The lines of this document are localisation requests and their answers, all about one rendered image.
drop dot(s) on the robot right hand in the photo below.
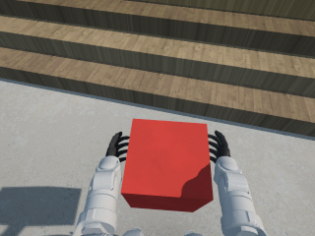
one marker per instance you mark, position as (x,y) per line
(221,146)

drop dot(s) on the right robot forearm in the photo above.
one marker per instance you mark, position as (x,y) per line
(238,213)

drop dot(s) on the left robot shin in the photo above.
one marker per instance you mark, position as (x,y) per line
(136,228)

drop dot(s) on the left robot forearm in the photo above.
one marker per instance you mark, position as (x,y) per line
(99,215)

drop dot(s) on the robot left hand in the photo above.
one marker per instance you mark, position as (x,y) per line
(114,146)

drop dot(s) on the carton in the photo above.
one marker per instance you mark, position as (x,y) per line
(167,166)

